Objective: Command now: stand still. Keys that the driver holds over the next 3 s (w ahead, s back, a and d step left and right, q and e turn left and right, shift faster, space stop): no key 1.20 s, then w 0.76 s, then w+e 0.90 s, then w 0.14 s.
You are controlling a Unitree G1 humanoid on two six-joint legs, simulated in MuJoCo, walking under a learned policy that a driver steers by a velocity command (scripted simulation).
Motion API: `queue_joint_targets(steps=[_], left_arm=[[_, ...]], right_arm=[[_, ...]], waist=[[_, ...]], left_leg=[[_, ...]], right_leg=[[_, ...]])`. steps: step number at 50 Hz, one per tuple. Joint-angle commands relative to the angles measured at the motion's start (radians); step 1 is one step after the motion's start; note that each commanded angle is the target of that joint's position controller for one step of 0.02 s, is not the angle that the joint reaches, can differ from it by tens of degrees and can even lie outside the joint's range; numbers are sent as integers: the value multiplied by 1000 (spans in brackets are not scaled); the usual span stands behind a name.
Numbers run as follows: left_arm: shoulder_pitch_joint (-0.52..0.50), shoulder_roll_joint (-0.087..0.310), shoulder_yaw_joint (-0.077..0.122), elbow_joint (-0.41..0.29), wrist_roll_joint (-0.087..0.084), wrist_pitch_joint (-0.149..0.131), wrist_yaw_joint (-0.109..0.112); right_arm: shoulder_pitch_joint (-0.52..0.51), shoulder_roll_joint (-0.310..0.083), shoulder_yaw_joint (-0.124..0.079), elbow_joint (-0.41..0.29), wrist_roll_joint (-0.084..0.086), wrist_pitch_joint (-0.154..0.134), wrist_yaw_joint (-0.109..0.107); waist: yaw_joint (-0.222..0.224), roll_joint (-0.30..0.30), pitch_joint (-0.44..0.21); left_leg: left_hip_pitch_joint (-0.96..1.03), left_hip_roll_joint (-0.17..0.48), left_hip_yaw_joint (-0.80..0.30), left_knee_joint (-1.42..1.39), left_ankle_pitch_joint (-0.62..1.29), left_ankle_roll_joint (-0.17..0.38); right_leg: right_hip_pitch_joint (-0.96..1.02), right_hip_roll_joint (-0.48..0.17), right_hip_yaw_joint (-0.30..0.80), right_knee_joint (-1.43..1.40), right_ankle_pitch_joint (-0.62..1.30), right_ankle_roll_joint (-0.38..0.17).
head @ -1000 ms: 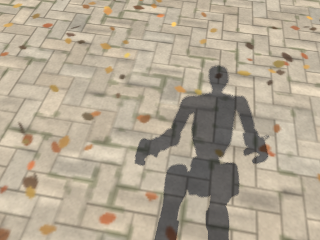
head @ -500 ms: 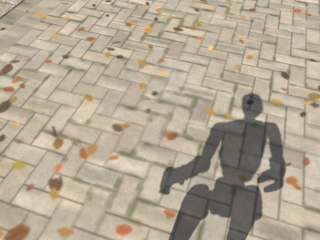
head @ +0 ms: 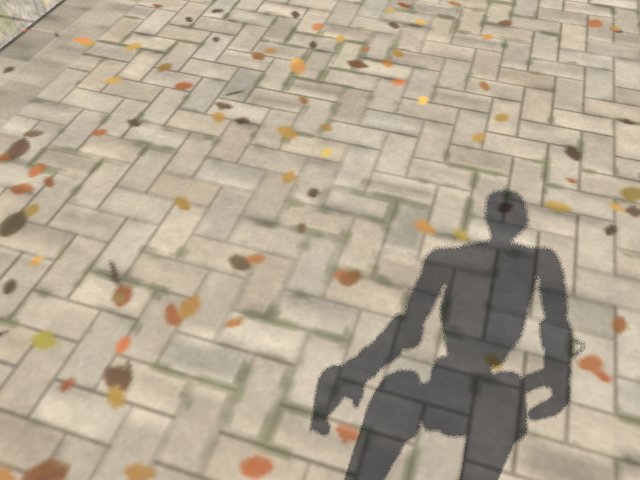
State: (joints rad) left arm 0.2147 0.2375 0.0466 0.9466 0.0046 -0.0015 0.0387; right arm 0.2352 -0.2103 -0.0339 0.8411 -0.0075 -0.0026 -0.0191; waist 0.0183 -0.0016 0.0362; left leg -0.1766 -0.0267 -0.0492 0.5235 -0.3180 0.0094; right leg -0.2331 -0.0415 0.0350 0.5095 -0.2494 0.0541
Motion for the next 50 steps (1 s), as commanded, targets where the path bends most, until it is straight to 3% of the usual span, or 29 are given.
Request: queue_joint_targets(steps=[1,23,50], left_arm=[[10,107,22,-15,-2,-7,7],[44,72,9,121,-5,4,16],[106,38,-14,161,-8,4,15]], right_arm=[[14,-102,-23,-23,2,-12,-5],[73,-88,-5,144,7,-10,-17],[141,-58,16,223,10,-7,-20]], waist=[[-1,11,-18],[-6,4,14],[-12,1,33]], left_leg=[[-67,49,-43,-116,189,18],[-67,32,-12,-138,164,9],[-81,25,7,-136,140,1]], right_leg=[[62,-5,1,-53,163,-14],[56,11,-15,-77,139,-23],[32,22,-20,-77,119,-33]])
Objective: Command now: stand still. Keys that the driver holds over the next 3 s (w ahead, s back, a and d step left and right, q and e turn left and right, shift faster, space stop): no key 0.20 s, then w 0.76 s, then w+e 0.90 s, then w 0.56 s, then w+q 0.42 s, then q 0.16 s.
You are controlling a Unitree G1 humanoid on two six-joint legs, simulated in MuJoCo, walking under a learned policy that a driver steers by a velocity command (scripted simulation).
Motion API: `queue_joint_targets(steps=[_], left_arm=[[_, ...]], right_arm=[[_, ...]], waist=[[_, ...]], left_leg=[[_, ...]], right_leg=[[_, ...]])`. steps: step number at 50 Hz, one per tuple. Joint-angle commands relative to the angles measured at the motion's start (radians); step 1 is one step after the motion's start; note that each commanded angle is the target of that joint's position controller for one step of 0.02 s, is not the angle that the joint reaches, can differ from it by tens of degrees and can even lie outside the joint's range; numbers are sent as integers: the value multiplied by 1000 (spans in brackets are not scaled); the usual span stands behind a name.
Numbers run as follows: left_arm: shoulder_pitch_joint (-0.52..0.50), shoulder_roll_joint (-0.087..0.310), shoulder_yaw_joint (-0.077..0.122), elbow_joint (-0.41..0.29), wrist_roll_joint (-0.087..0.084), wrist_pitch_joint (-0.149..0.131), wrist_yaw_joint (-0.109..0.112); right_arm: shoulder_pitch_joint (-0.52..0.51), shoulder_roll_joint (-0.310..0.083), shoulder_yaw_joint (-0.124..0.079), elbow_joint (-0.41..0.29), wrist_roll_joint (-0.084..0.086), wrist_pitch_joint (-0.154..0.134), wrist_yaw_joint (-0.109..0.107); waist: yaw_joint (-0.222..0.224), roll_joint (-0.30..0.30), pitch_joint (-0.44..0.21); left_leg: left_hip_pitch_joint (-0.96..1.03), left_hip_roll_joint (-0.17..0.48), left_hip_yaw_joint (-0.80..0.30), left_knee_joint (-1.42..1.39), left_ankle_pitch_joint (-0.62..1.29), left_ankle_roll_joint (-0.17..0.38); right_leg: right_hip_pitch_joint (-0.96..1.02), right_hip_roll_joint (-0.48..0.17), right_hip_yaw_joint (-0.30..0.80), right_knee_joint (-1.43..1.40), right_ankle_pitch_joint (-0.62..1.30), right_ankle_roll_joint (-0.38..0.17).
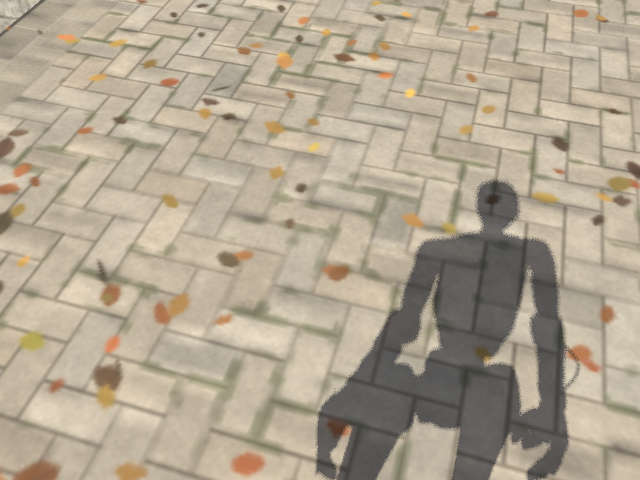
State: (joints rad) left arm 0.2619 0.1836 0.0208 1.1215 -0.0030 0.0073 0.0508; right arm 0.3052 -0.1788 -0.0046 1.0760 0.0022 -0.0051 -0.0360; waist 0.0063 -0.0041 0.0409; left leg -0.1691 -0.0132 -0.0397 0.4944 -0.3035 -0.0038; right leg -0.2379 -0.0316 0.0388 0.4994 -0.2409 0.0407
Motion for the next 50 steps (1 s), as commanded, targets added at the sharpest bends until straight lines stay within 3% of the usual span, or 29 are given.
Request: queue_joint_targets(steps=[1,10,11,13,15,18,19,20,21,22,23,24,25,26,27,29,30,32,35,38,41,43,44,45,46,47,48,49,50], left_arm=[[60,91,12,-14,0,-4,2],[76,84,7,-15,-1,-5,2],[95,71,4,-4,0,-4,2],[98,82,10,-7,-10,-3,7],[70,77,10,-30,-11,-21,3],[36,28,0,-63,-17,-72,-23],[36,33,1,-70,-22,-87,-32],[66,28,1,-67,-29,-98,-39],[145,23,4,-43,-34,-105,-41],[237,47,15,-7,-26,-107,-41],[379,139,43,27,-21,-110,-40],[501,273,72,36,-19,-121,-57],[414,189,45,14,1,-133,-59],[327,142,32,-18,-1,-139,-60],[270,127,25,-41,-5,-138,-65],[261,78,6,-47,-4,-121,-66],[290,65,1,-42,0,-112,-61],[320,85,0,-44,5,-100,-47],[296,138,7,-73,9,-92,-28],[320,173,20,-72,-7,-97,-23],[304,180,31,-73,-16,-93,-23],[275,200,41,-83,-4,-81,-25],[260,192,37,-92,4,-72,-27],[245,173,25,-118,15,-71,-31],[375,8,-16,-132,8,-92,-44],[337,60,-6,-122,-16,-126,-52],[224,136,17,-165,-48,-144,-55],[155,155,20,-181,-51,-148,-47],[131,151,30,-181,-42,-140,-36]], right_arm=[[73,-88,-13,-10,0,-4,-3],[92,-81,-10,-2,1,-4,-4],[111,-70,-7,9,0,-3,-5],[111,-106,-20,4,12,2,-12],[123,-129,-28,-11,20,-8,-13],[175,-194,-55,-10,32,-36,-3],[148,-191,-55,-24,33,-41,0],[99,-183,-52,-43,33,-44,3],[37,-173,-49,-63,38,-44,7],[-10,-158,-45,-86,40,-46,9],[-41,-101,-31,-107,34,-58,12],[-41,-62,-21,-149,34,-81,7],[-51,-101,-30,-152,45,-98,12],[-44,-100,-30,-148,50,-110,23],[-37,-100,-32,-138,43,-117,30],[-84,-143,-56,-148,27,-122,39],[-92,-128,-57,-150,27,-118,47],[-142,-85,-48,-167,25,-106,57],[-314,-51,-26,-238,23,-103,62],[-394,-83,-24,-275,31,-101,72],[-404,-126,-34,-297,31,-107,82],[-276,-179,-62,-270,30,-110,80],[-105,-219,-87,-218,34,-107,74],[76,-277,-108,-175,29,-100,64],[181,-364,-124,-148,3,-95,65],[140,-280,-98,-148,6,-97,70],[31,-226,-81,-158,12,-102,70],[-72,-188,-69,-183,12,-107,71],[-129,-160,-62,-190,2,-114,76]], waist=[[-1,4,29],[-2,3,33],[-2,7,8],[-6,34,50],[-20,65,129],[-40,203,137],[-26,196,153],[9,187,165],[59,173,166],[93,108,152],[135,-112,92],[154,-353,26],[97,-202,62],[60,-123,109],[41,-82,101],[36,-74,95],[38,-92,78],[43,-84,72],[63,-74,107],[65,-101,127],[24,-96,114],[-58,-128,-1],[-140,-127,-104],[-211,-69,-224],[-134,229,-407],[-144,222,-405],[-108,181,-218],[-75,72,-134],[-39,22,-93]], left_leg=[[-89,12,-2,-107,125,14],[-93,11,3,-103,121,11],[-84,2,11,-111,21,14],[-133,-2,-6,-116,-317,50],[-185,63,-101,-163,-505,102],[-118,256,-378,-289,-557,211],[-159,287,-422,-308,-534,231],[-200,276,-390,-294,-494,219],[-268,225,-308,-242,-434,180],[-329,148,-202,-122,-306,135],[-446,25,-17,207,-129,68],[-602,-53,46,499,-213,42],[-666,6,-52,690,-209,61],[-708,49,-66,760,-118,84],[-704,83,-50,749,-28,96],[-674,122,-9,649,76,91],[-651,123,15,613,99,82],[-642,117,51,522,142,56],[-551,84,85,263,247,27],[-456,60,95,136,307,33],[-414,48,79,59,293,76],[-222,-7,112,70,247,113],[-11,-36,127,68,239,141],[290,103,-37,77,177,195],[602,378,-571,-67,-109,366],[569,396,-784,-235,-171,358],[418,367,-621,-242,-127,298],[241,340,-449,-256,14,262],[102,305,-328,-281,119,235]], right_leg=[[36,13,-24,-67,110,-20],[31,15,-23,-64,108,-23],[42,28,-37,-63,17,-25],[-21,70,-75,-10,-292,-45],[-125,63,-64,36,-399,-70],[-217,56,-97,257,-198,-76],[-197,34,-76,274,-194,-97],[-136,29,-78,200,-210,-118],[6,37,-85,51,-192,-133],[146,36,-47,-42,-134,-129],[306,-113,211,-172,-196,-175],[401,-337,651,-338,-281,-309],[357,-374,722,-353,-290,-325],[324,-342,593,-338,-229,-297],[313,-289,463,-343,-164,-265],[311,-210,262,-357,74,-209],[315,-185,200,-356,163,-198],[302,-170,132,-362,264,-204],[188,-153,73,-402,255,-212],[166,-180,56,-432,242,-219],[271,-219,33,-371,401,-195],[318,-214,-2,-184,776,-168],[272,-174,-34,15,881,-143],[56,-130,-52,306,668,-112],[-298,74,-41,722,-18,-47],[-411,79,113,877,-291,-73],[-504,20,89,917,-234,-94],[-464,-41,68,878,-132,-102],[-403,-79,57,818,-65,-102]])
Over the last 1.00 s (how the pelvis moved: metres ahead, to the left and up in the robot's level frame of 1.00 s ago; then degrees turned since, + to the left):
0.00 -0.01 0.00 -1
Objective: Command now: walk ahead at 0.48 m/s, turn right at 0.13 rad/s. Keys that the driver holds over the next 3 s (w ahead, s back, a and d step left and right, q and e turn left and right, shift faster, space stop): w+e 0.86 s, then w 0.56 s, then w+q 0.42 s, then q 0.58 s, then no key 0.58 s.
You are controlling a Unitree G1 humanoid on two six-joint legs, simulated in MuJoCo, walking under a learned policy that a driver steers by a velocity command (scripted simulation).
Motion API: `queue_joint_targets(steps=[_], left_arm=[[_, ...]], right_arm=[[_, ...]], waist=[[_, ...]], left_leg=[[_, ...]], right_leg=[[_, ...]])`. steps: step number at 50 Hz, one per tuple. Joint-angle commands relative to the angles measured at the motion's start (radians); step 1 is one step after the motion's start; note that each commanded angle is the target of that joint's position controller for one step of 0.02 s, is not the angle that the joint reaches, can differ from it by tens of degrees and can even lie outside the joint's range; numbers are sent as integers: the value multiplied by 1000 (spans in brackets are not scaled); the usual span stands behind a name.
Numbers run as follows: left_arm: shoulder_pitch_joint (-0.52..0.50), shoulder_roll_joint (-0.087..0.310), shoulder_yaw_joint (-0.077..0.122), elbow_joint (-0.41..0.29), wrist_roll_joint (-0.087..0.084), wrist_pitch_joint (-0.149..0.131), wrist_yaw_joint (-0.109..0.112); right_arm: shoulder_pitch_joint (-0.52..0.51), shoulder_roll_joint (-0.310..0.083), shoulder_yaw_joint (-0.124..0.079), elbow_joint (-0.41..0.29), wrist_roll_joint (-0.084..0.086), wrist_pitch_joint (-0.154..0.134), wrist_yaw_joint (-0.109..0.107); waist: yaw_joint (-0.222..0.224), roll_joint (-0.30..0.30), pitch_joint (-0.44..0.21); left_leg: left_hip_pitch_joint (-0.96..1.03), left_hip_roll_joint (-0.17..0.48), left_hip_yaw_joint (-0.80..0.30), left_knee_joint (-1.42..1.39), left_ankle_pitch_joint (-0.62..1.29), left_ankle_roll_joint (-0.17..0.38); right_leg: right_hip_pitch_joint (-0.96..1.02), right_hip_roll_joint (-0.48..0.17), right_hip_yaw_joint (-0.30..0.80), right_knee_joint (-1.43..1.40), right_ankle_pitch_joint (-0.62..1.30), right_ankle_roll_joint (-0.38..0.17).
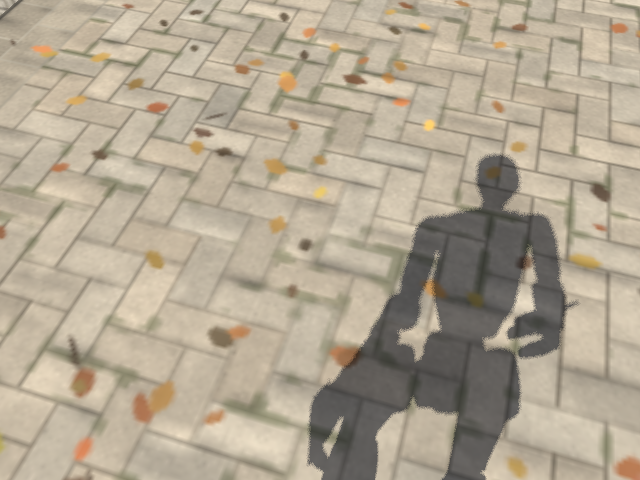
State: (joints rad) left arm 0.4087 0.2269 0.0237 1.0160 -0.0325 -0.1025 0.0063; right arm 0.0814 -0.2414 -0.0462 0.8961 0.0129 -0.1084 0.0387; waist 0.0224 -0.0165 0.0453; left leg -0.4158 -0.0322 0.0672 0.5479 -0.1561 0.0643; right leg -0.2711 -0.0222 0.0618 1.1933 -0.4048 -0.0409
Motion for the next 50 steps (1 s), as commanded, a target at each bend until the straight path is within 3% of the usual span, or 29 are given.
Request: queue_joint_targets(steps=[1,3,5,9,12,17,18,20,21,22,23,24,25,26,27,28,29,31,33,38,41,43,45,46,47,48,49,50], left_arm=[[10,89,34,-66,-6,-11,14],[42,46,35,-57,-7,24,16],[-10,56,43,-84,-1,40,19],[-153,68,52,-142,8,31,9],[-262,51,42,-180,14,23,-12],[-416,33,26,-271,12,22,-50],[-428,37,26,-289,11,22,-59],[-400,64,38,-312,8,23,-72],[-341,91,52,-310,7,26,-75],[-215,135,76,-288,4,28,-75],[-48,207,113,-251,3,32,-61],[48,328,146,-238,8,41,-39],[44,316,131,-259,15,32,-40],[39,236,109,-256,27,26,-39],[-28,195,98,-265,23,21,-36],[-110,165,87,-288,20,20,-38],[-165,138,78,-308,25,19,-37],[-188,143,76,-323,26,18,-31],[-160,175,84,-321,21,15,-18],[-82,197,91,-311,12,29,5],[-43,201,93,-298,7,34,6],[-34,191,92,-296,5,40,11],[-45,188,91,-297,13,46,17],[-53,175,86,-298,15,49,18],[-54,142,74,-303,20,48,15],[-47,98,53,-320,37,47,11],[128,38,37,-321,2,35,7],[115,131,47,-297,-11,30,11]], right_arm=[[69,-70,-13,-2,-18,-17,5],[92,-56,-12,29,-23,-24,5],[119,-83,-17,52,-25,-30,-6],[168,-113,-21,68,-30,-27,-35],[193,-134,-20,67,-24,-21,-50],[298,-157,-26,94,-10,14,-59],[300,-164,-29,92,-7,25,-60],[270,-190,-36,72,-7,41,-66],[255,-205,-41,60,-8,49,-70],[234,-214,-43,47,-9,58,-74],[222,-208,-38,29,-7,58,-76],[300,-99,-5,-14,-32,34,-61],[300,-68,15,-42,-18,-16,-40],[163,-155,-12,-76,22,-50,-27],[113,-155,-10,-98,33,-63,-25],[108,-148,-14,-88,15,-62,-33],[126,-157,-25,-83,1,-48,-39],[154,-139,-30,-92,-14,-17,-39],[120,-117,-28,-114,-28,-1,-45],[-82,-82,-14,-183,-21,-5,-43],[-146,-104,-17,-216,-6,-14,-32],[-148,-134,-27,-227,-4,-24,-23],[-101,-155,-35,-218,-5,-36,-15],[-39,-161,-41,-200,-10,-42,-15],[59,-188,-55,-177,-22,-47,-19],[210,-238,-66,-163,-34,-48,-24],[330,-320,-93,-104,-34,-33,-17],[327,-225,-73,-110,-2,-30,-9]], waist=[[-15,55,-80],[8,92,-52],[13,94,-8],[-15,57,21],[-49,46,33],[-105,26,73],[-100,31,71],[-62,72,26],[-23,101,-25],[49,112,-97],[134,78,-186],[96,-152,-308],[63,-188,-448],[108,-107,-360],[77,-55,-236],[25,37,-162],[-15,39,-124],[-52,16,-103],[-53,3,-82],[21,-58,-46],[46,-81,-44],[37,-89,-49],[12,-116,-58],[-20,-122,-76],[-63,-109,-143],[-123,-11,-279],[-60,356,-386],[-90,264,-327]], left_leg=[[261,281,-331,-365,16,143],[175,252,-226,-411,52,142],[153,247,-156,-446,87,147],[237,251,-73,-460,163,135],[280,243,6,-469,196,110],[502,302,62,-391,294,97],[537,314,72,-357,358,91],[559,319,110,-243,674,67],[557,316,126,-137,858,55],[519,298,144,39,955,37],[365,254,155,288,828,-1],[-44,127,145,680,167,-61],[-289,-35,-84,894,-424,-70],[-398,34,-183,912,-357,-36],[-408,81,-169,837,-262,-17],[-349,121,-159,744,-205,-21],[-272,149,-156,670,-172,-31],[-192,160,-146,592,-142,-63],[-191,149,-125,492,-75,-101],[-147,75,-108,90,222,-121],[-106,48,-122,-7,258,-111],[-93,44,-146,-56,210,-94],[-51,49,-137,-69,139,-65],[28,41,-114,-100,129,-42],[184,61,-118,-110,127,-6],[435,215,-277,-85,106,58],[765,417,-752,-177,-99,238],[752,430,-877,-250,-349,225]], right_leg=[[-299,-120,42,75,137,-22],[-248,-130,39,29,150,-23],[-313,-131,48,-18,209,-16],[-451,-109,75,-226,416,0],[-429,-91,0,-408,533,2],[-518,-75,-72,-544,452,-20],[-517,-66,-90,-557,402,-31],[-409,-13,-154,-570,300,-64],[-307,28,-186,-559,253,-85],[-136,74,-201,-583,250,-114],[143,76,-135,-649,300,-159],[535,-186,313,-659,263,-301],[710,-346,805,-857,166,-433],[671,-302,684,-892,180,-356],[521,-263,520,-894,258,-310],[354,-216,402,-908,356,-279],[233,-181,322,-929,433,-259],[111,-144,269,-967,501,-261],[47,-121,212,-982,561,-264],[10,-54,160,-960,421,-191],[47,-81,222,-924,351,-173],[112,-108,286,-866,320,-163],[165,-139,320,-811,355,-151],[172,-125,314,-763,414,-137],[153,-71,279,-642,493,-110],[31,-7,202,-370,353,-72],[-345,139,95,-38,-106,4],[-489,84,150,92,-168,5]])
Over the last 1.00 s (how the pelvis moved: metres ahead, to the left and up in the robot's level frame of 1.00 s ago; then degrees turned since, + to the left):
0.31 0.02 -0.01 0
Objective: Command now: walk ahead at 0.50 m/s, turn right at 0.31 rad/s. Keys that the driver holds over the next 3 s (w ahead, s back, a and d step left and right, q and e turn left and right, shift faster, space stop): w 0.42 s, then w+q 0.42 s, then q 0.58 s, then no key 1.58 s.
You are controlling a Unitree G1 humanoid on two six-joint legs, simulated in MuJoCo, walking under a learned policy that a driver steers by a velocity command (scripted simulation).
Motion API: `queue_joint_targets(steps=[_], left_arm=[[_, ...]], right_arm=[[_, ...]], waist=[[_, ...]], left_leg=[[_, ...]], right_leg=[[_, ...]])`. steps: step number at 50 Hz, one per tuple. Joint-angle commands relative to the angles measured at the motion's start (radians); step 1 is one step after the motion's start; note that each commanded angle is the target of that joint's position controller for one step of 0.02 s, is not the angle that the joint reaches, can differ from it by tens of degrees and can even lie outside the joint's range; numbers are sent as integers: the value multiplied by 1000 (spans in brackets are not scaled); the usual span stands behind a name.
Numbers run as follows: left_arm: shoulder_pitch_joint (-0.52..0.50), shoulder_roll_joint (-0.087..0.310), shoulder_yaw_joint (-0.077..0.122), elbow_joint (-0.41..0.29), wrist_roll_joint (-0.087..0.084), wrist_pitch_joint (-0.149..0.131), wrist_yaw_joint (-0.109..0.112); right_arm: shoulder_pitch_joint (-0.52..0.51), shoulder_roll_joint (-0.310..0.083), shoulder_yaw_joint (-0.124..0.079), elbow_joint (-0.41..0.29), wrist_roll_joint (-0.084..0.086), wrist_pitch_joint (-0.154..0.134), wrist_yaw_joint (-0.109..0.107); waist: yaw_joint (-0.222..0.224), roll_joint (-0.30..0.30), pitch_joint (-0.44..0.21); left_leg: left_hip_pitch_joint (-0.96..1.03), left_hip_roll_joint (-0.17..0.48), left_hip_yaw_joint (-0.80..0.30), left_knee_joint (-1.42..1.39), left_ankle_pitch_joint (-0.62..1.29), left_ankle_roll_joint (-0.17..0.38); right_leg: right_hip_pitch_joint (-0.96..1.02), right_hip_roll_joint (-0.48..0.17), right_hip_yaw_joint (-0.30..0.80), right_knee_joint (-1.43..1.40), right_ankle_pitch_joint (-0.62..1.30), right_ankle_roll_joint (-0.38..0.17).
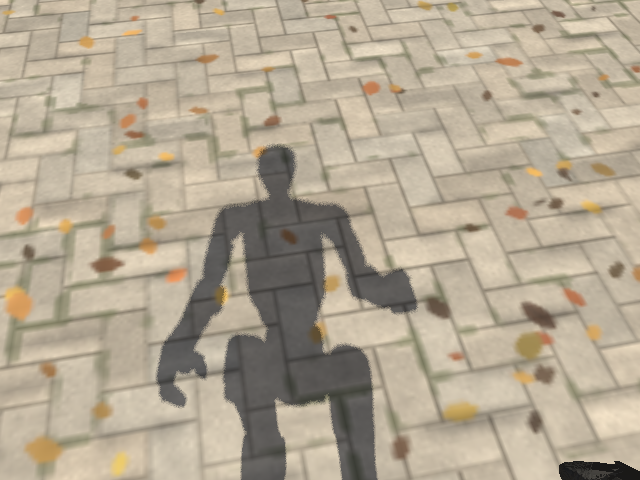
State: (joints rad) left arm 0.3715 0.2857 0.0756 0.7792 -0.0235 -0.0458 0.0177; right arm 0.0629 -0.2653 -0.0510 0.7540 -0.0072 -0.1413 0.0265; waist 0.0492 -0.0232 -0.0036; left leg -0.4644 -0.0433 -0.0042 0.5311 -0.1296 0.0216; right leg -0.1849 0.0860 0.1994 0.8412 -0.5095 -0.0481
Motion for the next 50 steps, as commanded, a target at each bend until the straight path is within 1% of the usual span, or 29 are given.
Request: queue_joint_targets(steps=[1,2,3,4,6,9,13,17,19,21,22,23,24,25,26,27,28,29,31,34,36,39,42,43,45,47,48,49,50], left_arm=[[20,130,9,-78,-17,-27,-1],[-59,124,7,-99,-1,-27,1],[-105,110,8,-115,15,-32,-1],[-101,96,9,-119,17,-33,-6],[-78,60,2,-114,12,-30,-11],[-152,30,-12,-147,19,-30,-11],[-270,10,-23,-173,14,-39,-22],[-380,16,-23,-207,2,-45,-40],[-413,28,-20,-226,-1,-49,-50],[-378,54,-10,-224,1,-54,-56],[-298,77,5,-203,8,-56,-52],[-150,125,30,-162,15,-56,-43],[48,209,52,-134,33,-52,-28],[70,256,57,-122,40,-43,-32],[72,162,36,-121,30,-43,-33],[12,125,21,-120,22,-46,-32],[-54,100,12,-121,25,-48,-35],[-104,76,6,-119,29,-53,-39],[-149,55,5,-105,35,-70,-43],[-150,75,17,-71,40,-85,-35],[-131,85,21,-48,43,-84,-25],[-122,106,26,-30,38,-76,-15],[-68,131,34,-2,29,-63,-6],[-67,135,35,5,26,-54,-4],[-61,150,39,13,18,-32,4],[-77,179,45,6,6,-13,17],[-95,192,49,-1,-1,-4,23],[-118,194,49,-10,-7,3,27],[-110,174,40,-17,-4,-4,25]], right_arm=[[287,-140,-51,17,22,7,1],[223,-126,-41,3,10,15,0],[189,-109,-35,5,3,20,1],[176,-94,-27,7,-5,19,-1],[190,-89,-24,21,3,17,-1],[226,-140,-37,42,15,17,-9],[268,-159,-37,63,25,34,-17],[338,-169,-34,94,32,50,-16],[351,-179,-36,106,34,61,-18],[338,-199,-41,110,35,72,-23],[325,-201,-40,109,39,76,-25],[321,-181,-31,102,35,77,-26],[306,-122,-6,65,7,71,-27],[427,-20,23,55,20,51,-24],[374,-135,-5,70,44,41,-21],[296,-168,-18,46,57,38,-19],[258,-154,-19,44,49,43,-22],[242,-143,-23,42,37,51,-25],[278,-103,-24,54,40,80,-25],[247,-76,-26,37,37,103,-27],[202,-71,-27,19,33,103,-23],[120,-57,-20,-7,30,96,-5],[6,-40,-9,-55,26,94,13],[-23,-38,-8,-73,24,93,19],[-53,-42,-10,-106,17,91,33],[-8,-72,-26,-122,16,92,44],[66,-97,-40,-111,18,93,45],[188,-142,-64,-84,19,92,39],[298,-208,-92,-62,13,95,18]], waist=[[-140,159,-140],[-121,74,-71],[-102,64,-16],[-74,93,-11],[-58,125,-21],[-71,105,-2],[-109,101,17],[-147,105,45],[-143,112,58],[-102,125,39],[-50,118,-5],[20,96,-103],[95,-30,-267],[29,-284,-371],[67,-169,-309],[53,-126,-173],[21,-66,-110],[-9,-62,-59],[-55,-79,-29],[-71,-45,10],[-62,-32,27],[-37,-25,51],[11,-6,89],[15,-2,109],[16,-19,102],[-21,-64,38],[-61,-81,-8],[-129,-67,-73],[-189,-2,-138]], left_leg=[[676,399,-655,-247,-378,221],[546,357,-529,-259,-267,195],[444,324,-451,-281,-149,198],[387,291,-386,-299,-64,189],[351,258,-304,-330,39,196],[345,269,-236,-372,148,221],[346,230,-127,-384,181,184],[388,252,-112,-357,167,169],[443,283,-126,-328,191,158],[480,297,-123,-265,310,139],[461,271,-102,-168,452,121],[386,220,-69,7,500,94],[163,152,-25,333,205,52],[-187,6,-33,631,-438,7],[-284,54,-133,746,-440,10],[-323,93,-121,750,-345,15],[-284,132,-102,712,-263,9],[-251,155,-100,667,-208,2],[-163,177,-103,635,-142,-9],[-204,178,-120,585,-51,-25],[-250,172,-132,499,43,-32],[-233,161,-88,324,183,-25],[-247,154,-31,205,210,-7],[-253,148,-14,164,196,0],[-226,119,41,118,137,14],[-126,61,91,104,48,42],[-38,23,112,93,9,61],[120,-12,111,23,60,90],[344,9,38,-63,287,131]], right_leg=[[-614,-61,8,471,28,9],[-582,-101,-38,443,100,9],[-564,-130,-53,382,148,10],[-512,-163,-66,333,181,8],[-470,-177,-104,263,196,15],[-505,-195,-135,113,273,37],[-458,-178,-170,-124,481,44],[-412,-145,-196,-252,534,39],[-413,-135,-197,-293,480,17],[-334,-114,-210,-338,424,-12],[-194,-89,-229,-381,435,-33],[38,-101,-216,-384,460,-64],[355,-318,12,-348,501,-135],[588,-525,433,-459,316,-266],[523,-500,452,-506,198,-242],[400,-465,290,-525,244,-202],[274,-416,178,-558,317,-177],[177,-382,99,-597,365,-165],[63,-347,-13,-666,435,-154],[31,-345,-129,-707,549,-157],[59,-340,-190,-715,587,-152],[80,-319,-285,-724,594,-125],[144,-344,-333,-719,603,-117],[169,-347,-354,-691,673,-110],[214,-354,-386,-609,865,-93],[250,-354,-402,-482,1130,-65],[251,-346,-406,-376,1235,-49],[214,-318,-416,-208,1219,-22],[74,-260,-429,36,998,38]])
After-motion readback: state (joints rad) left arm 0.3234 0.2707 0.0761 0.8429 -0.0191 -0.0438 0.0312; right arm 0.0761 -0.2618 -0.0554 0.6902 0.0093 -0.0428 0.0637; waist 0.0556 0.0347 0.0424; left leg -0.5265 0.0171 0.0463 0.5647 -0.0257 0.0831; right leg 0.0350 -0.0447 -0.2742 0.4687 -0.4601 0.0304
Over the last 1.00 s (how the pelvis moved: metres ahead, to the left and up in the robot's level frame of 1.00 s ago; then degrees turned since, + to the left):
0.59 -0.11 0.00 -29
